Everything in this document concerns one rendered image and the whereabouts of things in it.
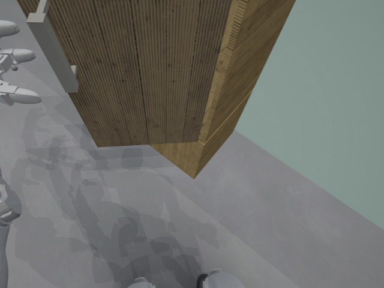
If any robot shin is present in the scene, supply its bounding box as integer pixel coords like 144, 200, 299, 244
207, 269, 222, 278
134, 277, 148, 283

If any handle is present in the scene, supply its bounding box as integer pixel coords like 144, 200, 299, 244
26, 0, 79, 93

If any left robot shin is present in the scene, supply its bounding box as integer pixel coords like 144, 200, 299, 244
134, 277, 148, 283

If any robot left hand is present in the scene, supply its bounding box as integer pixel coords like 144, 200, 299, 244
0, 20, 41, 106

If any cupboard door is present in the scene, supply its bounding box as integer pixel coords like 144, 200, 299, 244
17, 0, 232, 148

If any right robot shin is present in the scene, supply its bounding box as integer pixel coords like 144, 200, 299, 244
207, 269, 222, 278

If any left robot upper arm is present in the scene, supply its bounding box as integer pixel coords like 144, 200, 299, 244
0, 176, 22, 288

